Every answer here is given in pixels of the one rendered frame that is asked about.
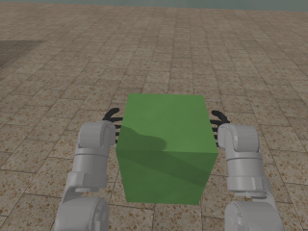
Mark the carton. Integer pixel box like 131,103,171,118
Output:
115,93,218,205

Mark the right robot hand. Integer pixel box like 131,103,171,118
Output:
210,110,230,146

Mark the left robot forearm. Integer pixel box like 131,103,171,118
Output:
54,120,116,231

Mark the robot left upper arm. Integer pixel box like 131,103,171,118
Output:
48,196,110,231

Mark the left robot hand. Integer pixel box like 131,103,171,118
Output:
102,108,123,143

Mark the robot right upper arm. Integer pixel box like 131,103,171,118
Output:
224,200,284,231

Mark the right robot forearm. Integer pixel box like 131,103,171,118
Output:
217,123,285,231

